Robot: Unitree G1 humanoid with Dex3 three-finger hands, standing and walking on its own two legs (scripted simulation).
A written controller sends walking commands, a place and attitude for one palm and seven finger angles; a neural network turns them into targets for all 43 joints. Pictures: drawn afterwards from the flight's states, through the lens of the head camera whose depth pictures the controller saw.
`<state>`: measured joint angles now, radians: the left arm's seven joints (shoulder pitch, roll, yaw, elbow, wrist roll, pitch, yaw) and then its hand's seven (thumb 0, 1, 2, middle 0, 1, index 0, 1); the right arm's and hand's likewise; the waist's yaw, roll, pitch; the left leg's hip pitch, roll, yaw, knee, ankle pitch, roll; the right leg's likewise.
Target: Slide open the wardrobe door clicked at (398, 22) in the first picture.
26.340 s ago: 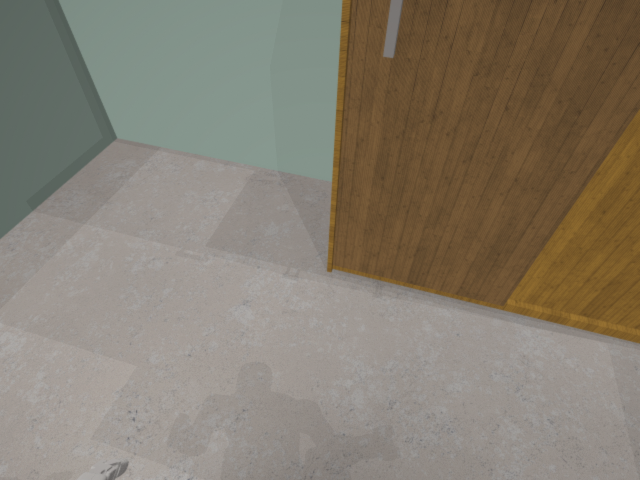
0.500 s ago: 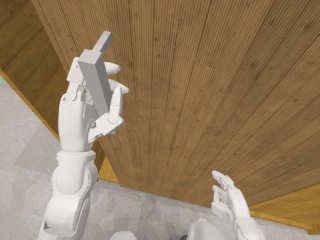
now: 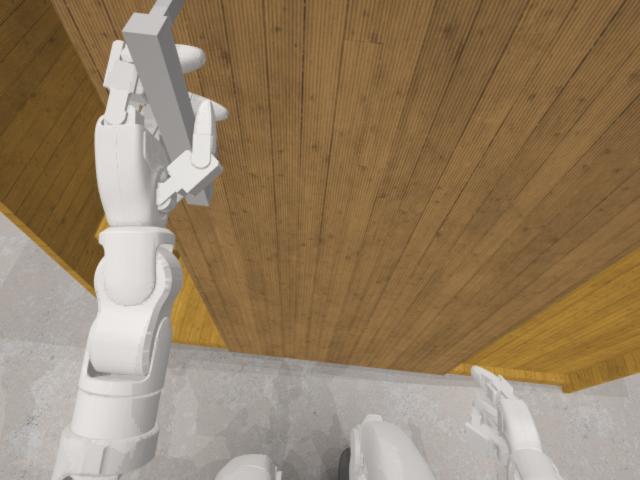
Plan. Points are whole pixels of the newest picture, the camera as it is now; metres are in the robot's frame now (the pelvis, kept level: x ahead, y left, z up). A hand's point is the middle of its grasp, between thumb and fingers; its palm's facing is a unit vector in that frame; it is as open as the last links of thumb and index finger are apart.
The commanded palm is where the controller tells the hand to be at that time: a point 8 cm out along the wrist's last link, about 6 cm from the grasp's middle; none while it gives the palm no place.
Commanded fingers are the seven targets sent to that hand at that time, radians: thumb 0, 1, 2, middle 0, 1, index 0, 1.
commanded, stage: step sideways, sliding the door along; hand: left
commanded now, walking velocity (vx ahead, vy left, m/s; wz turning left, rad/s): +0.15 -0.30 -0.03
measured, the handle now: (187, 111) +0.39 +0.17 +0.22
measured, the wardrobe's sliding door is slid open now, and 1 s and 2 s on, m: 0.23 0.35 0.42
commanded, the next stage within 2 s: none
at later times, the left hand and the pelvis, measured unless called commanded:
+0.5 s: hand (288, 161) +0.35 +0.08 +0.21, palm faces +0.35 -0.93 -0.10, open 6.1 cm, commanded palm +0.32 +0.06 +0.20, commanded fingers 0.00 0.90 0.90 -0.45 -1.40 -0.45 -1.40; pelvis -0.04 -0.13 +0.00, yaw -1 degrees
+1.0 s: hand (362, 171) +0.35 +0.02 +0.21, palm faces +0.33 -0.94 -0.08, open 6.0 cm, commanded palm +0.32 -0.01 +0.19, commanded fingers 0.00 0.90 0.90 -0.45 -1.40 -0.45 -1.40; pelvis -0.03 -0.21 +0.02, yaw +2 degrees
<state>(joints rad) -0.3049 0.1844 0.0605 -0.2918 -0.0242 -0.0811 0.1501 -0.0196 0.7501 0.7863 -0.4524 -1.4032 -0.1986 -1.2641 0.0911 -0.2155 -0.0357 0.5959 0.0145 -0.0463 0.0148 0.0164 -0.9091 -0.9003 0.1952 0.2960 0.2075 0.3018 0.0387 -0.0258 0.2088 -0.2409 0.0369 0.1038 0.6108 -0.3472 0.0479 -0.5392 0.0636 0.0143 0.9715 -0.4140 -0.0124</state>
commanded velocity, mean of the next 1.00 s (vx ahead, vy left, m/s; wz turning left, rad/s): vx -0.03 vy -0.30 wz -0.01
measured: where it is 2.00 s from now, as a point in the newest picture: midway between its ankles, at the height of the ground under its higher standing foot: outside the picture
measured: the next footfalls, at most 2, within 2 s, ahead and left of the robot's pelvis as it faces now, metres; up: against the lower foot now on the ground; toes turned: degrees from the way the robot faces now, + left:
right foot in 0.44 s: -0.03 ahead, -0.25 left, +0.00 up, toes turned -6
left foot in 0.64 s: +0.02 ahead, -0.03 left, +0.00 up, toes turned +11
